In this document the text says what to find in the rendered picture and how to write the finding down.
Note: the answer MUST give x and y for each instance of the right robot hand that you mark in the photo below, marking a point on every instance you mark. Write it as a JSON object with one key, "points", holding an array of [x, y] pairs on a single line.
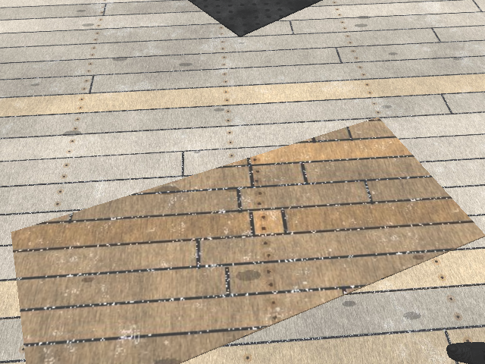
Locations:
{"points": [[467, 352]]}

